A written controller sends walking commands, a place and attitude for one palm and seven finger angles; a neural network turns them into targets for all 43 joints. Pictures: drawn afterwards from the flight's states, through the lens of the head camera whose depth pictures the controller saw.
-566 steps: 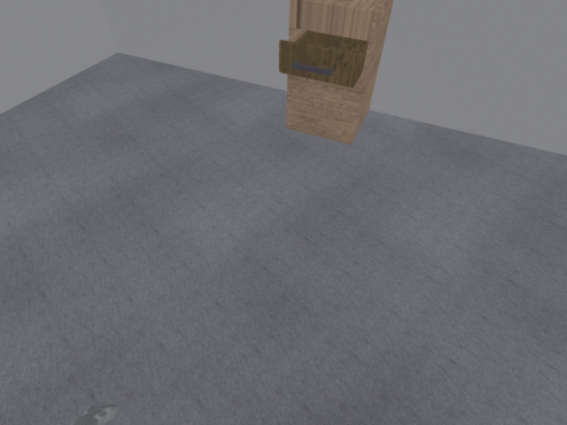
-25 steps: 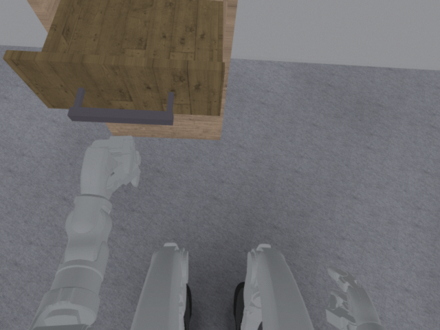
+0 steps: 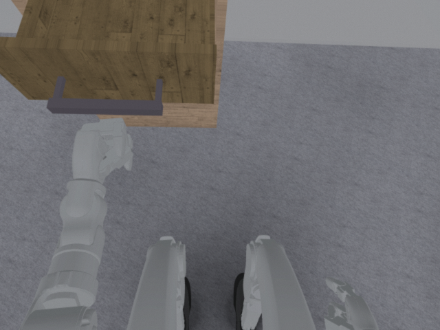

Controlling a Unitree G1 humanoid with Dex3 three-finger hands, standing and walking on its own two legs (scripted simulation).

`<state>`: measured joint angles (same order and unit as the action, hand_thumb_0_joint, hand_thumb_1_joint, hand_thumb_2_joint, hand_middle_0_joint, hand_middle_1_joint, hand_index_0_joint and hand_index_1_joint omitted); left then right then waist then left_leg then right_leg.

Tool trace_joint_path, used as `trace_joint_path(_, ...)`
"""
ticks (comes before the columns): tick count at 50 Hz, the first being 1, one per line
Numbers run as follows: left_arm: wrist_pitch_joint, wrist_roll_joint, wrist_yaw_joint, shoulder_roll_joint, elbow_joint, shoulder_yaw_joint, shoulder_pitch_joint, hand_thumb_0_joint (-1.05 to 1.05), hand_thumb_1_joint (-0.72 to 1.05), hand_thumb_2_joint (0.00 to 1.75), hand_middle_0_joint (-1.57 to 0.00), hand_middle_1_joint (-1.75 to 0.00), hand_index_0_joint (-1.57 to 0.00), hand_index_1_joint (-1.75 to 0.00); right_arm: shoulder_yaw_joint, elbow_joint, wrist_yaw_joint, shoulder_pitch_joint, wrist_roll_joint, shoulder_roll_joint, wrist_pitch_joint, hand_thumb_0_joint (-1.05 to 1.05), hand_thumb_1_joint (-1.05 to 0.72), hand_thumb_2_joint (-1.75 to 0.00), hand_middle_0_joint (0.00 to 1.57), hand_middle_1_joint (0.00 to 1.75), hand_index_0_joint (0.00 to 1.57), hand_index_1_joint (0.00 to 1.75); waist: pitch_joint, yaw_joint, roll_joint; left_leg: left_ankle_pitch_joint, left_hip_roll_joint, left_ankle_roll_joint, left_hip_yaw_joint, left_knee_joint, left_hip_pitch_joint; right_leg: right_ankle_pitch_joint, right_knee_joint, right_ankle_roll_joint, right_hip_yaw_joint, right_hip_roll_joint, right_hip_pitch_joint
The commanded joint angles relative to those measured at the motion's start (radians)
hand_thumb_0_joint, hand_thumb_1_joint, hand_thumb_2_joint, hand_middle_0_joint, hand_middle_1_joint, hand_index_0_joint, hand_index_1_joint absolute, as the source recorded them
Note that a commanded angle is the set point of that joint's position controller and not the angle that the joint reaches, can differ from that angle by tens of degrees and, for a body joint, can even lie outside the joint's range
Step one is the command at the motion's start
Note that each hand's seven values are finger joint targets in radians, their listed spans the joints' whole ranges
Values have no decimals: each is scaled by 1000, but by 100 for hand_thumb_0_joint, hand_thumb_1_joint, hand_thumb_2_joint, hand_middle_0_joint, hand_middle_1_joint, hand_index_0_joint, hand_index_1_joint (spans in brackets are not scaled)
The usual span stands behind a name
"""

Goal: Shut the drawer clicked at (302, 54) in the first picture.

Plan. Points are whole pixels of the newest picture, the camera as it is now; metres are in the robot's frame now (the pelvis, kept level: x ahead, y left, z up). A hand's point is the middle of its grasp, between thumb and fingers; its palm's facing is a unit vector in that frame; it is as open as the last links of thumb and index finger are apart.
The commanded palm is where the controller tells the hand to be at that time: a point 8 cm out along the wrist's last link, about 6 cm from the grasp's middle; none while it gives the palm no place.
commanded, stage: bring the fist close to the handle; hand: left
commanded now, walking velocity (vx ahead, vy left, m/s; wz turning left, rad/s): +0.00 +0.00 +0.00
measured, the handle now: (108, 96) +0.52 +0.21 -0.01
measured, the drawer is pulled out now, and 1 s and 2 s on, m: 0.18 0.13 0.02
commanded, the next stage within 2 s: push the drawer shut in 0.12 s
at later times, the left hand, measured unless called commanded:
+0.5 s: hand (126, 135) +0.44 +0.17 -0.01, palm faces +0.00 -1.00 -0.06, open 3.2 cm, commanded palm +0.43 +0.21 -0.01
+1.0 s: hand (128, 110) +0.49 +0.17 -0.01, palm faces +0.01 -1.00 -0.05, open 2.9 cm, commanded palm +0.50 +0.20 -0.01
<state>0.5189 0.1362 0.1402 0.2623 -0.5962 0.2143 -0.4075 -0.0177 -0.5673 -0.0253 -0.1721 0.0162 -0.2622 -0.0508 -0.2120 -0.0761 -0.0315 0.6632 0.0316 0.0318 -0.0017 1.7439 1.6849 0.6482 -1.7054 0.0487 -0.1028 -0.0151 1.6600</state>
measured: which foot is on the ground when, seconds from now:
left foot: down 0.00-1.00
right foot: down 0.00-1.00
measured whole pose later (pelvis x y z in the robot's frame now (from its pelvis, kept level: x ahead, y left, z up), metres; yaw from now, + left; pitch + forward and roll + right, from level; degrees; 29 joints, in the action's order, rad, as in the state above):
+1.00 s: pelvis -0.02 +0.01 -0.02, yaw -1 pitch +35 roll -5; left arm 0.55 0.05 0.14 0.43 -1.06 0.31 -0.87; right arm -0.05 -0.63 -0.01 -0.22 0.06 -0.27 -0.07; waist -0.19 -0.16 -0.03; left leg 0.63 0.03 0.04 0.03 1.81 1.80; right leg 0.61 -1.74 0.04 -0.13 -0.02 1.75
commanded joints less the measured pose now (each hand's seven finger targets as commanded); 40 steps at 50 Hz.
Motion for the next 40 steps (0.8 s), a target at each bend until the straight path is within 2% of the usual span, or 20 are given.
trace_joint_path(1, 80, 15, -12, 125, 177, 22, -212, 0, 90, 90, -140, -160, -140, -160, 69, 91, 16, -83, 2, -164, 32, 0, -90, -90, 20, 30, 20, 30, -537, -22, -19, -287, -32, -2, 72, -197, -364, -256, 224, -20, 80, 33, -360)
trace_joint_path(5, 98, 0, -10, 134, 136, 16, -267, 0, 90, 90, -140, -160, -140, -160, 68, 81, 19, -83, 5, -166, 36, 0, -90, -90, 20, 30, 20, 30, -493, -34, -35, -247, -33, -3, 69, -188, -345, -218, 228, -18, 82, 36, -320)
trace_joint_path(7, 105, -3, -7, 142, 130, 23, -262, 0, 90, 90, -140, -160, -140, -160, 69, 83, 18, -83, 6, -167, 37, 0, -90, -90, 20, 30, 20, 30, -511, -23, -46, -253, -36, -5, 68, -187, -354, -221, 222, -16, 82, 35, -327)
trace_joint_path(9, 106, 1, -3, 147, 139, 26, -269, 0, 90, 90, -140, -160, -140, -160, 69, 88, 18, -84, 8, -168, 37, 0, -90, -90, 20, 30, 20, 30, -535, -17, -83, -280, -36, -7, 72, -188, -380, -238, 210, -11, 78, 36, -319)
trace_joint_path(11, 104, 6, -2, 161, 133, 45, -263, 0, 90, 90, -140, -160, -140, -160, 69, 93, 18, -79, 7, -168, 33, 0, -90, -90, 20, 30, 20, 30, -548, -15, -49, -279, -37, -4, 65, -184, -363, -248, 220, -16, 89, 36, -358)
trace_joint_path(13, 105, 4, -7, 178, 144, 52, -325, 0, 90, 90, -140, -160, -140, -160, 67, 91, 22, -77, 7, -169, 31, 0, -90, -90, 20, 30, 20, 30, -551, -27, -50, -259, -37, -2, 66, -182, -354, -231, 223, -19, 91, 35, -353)
trace_joint_path(14, 104, 4, -8, 186, 150, 52, -350, 0, 90, 90, -140, -160, -140, -160, 66, 91, 23, -81, 7, -168, 34, 0, -90, -90, 20, 30, 20, 30, -554, -28, -78, -266, -36, -2, 70, -180, -365, -233, 216, -16, 87, 38, -337)
trace_joint_path(19, 100, 0, -5, 222, 89, 77, -432, 0, 90, 90, -140, -160, -140, -160, 61, 72, 32, -94, 9, -168, 38, 0, -90, -90, 20, 30, 20, 30, -562, -48, -51, -251, -37, 3, 68, -164, -330, -223, 223, -20, 96, 39, -355)
trace_joint_path(20, 99, -6, -2, 233, 73, 81, -451, 0, 90, 90, -140, -160, -140, -160, 60, 68, 32, -96, 11, -173, 36, 0, -90, -90, 20, 30, 20, 30, -561, -46, -81, -253, -36, -2, 72, -171, -349, -220, 218, -18, 88, 38, -332)
trace_joint_path(21, 94, -5, 3, 212, 50, 64, -461, 0, 90, 90, -140, -160, -140, -160, 60, 61, 31, -100, 11, -173, 35, 0, -90, -90, 20, 30, 20, 30, -561, -57, -73, -249, -35, 0, 74, -169, -355, -214, 220, -20, 87, 39, -318)
trace_joint_path(22, 91, -5, 5, 224, 36, 73, -476, 0, 90, 90, -140, -160, -140, -160, 60, 58, 32, -106, 13, -176, 35, 0, -90, -90, 20, 30, 20, 30, -557, -55, -84, -255, -34, -1, 75, -169, -356, -220, 217, -19, 85, 38, -315)
trace_joint_path(25, 77, -1, 19, 210, 1, 62, -509, 0, 90, 90, -140, -160, -140, -160, 59, 50, 28, -124, 15, -180, 31, 0, -90, -90, 20, 30, 20, 30, -581, -62, -107, -285, -33, -4, 81, -173, -391, -240, 211, -17, 75, 38, -299)
trace_joint_path(26, 77, -2, 23, 221, -2, 73, -511, 0, 90, 90, -140, -160, -140, -160, 60, 52, 28, -128, 14, -183, 28, 0, -90, -90, 20, 30, 20, 30, -582, -61, -91, -290, -30, -3, 84, -172, -394, -242, 208, -17, 72, 40, -299)
trace_joint_path(27, 75, 1, 23, 222, -16, 72, -542, 0, 90, 90, -140, -160, -140, -160, 60, 49, 29, -130, 14, -185, 25, 0, -90, -90, 20, 30, 20, 30, -571, -73, -76, -279, -31, -1, 87, -172, -382, -236, 211, -20, 72, 40, -295)
trace_joint_path(30, 83, -8, 18, 233, -21, 71, -635, 0, 90, 90, -140, -160, -140, -160, 60, 37, 31, -144, 17, -186, 25, 0, -90, -90, 20, 30, 20, 30, -579, -83, -98, -256, -32, 0, 94, -171, -390, -210, 209, -20, 68, 40, -266)
trace_joint_path(32, 89, -12, 10, 234, -51, 73, -683, 0, 90, 90, -140, -160, -140, -160, 58, 24, 31, -151, 21, -186, 24, 0, -90, -90, 20, 30, 20, 30, -555, -95, -107, -238, -33, 0, 98, -174, -391, -195, 212, -20, 63, 40, -244)
trace_joint_path(33, 92, -17, 6, 246, -72, 82, -695, 0, 90, 90, -140, -160, -140, -160, 57, 21, 32, -154, 22, -187, 23, 0, -90, -90, 20, 30, 20, 30, -549, -96, -87, -218, -34, 1, 98, -173, -378, -179, 213, -21, 64, 41, -245)
trace_joint_path(35, 106, -28, -2, 267, -84, 93, -755, 0, 90, 90, -140, -160, -140, -160, 56, 14, 34, -162, 28, -191, 23, 0, -90, -90, 20, 30, 20, 30, -567, -104, -102, -212, -34, 2, 103, -171, -388, -170, 205, -20, 61, 41, -225)
trace_joint_path(37, 109, -35, -5, 259, -132, 79, -798, 0, 90, 90, -140, -160, -140, -160, 52, 3, 34, -166, 30, -189, 21, 0, -90, -90, 20, 30, 20, 30, -538, -118, -117, -182, -35, 2, 105, -173, -378, -149, 209, -20, 59, 41, -202)
trace_joint_path(40, 118, -45, -7, 311, -152, 109, -859, 0, 90, 90, -140, -160, -140, -160, 48, -1, 35, -176, 35, -198, 16, 0, -90, -90, 20, 30, 20, 30, -569, -119, -149, -177, -35, 0, 113, -173, -396, -142, 199, -17, 57, 41, -185)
